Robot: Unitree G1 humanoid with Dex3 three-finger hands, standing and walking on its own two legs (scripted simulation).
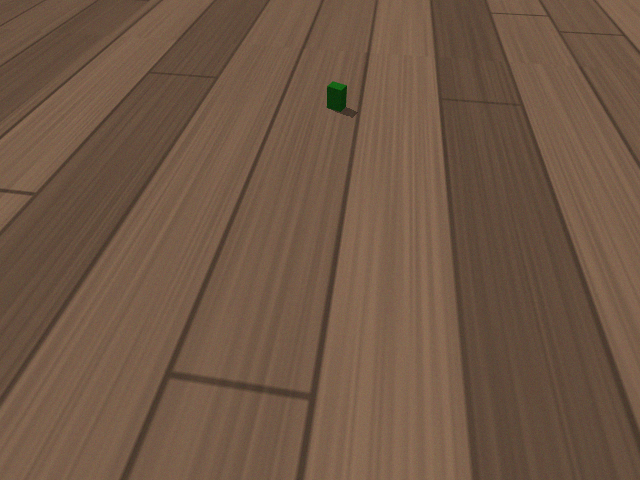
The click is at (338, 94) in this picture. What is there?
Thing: carton on end
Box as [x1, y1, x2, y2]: [327, 81, 346, 111]
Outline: 333,81 327,86 327,107 340,111 345,106 346,85
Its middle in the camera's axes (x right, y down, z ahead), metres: +0.11 -0.85 +2.28
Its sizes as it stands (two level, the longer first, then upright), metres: 0.095 0.067 0.137
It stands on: the floor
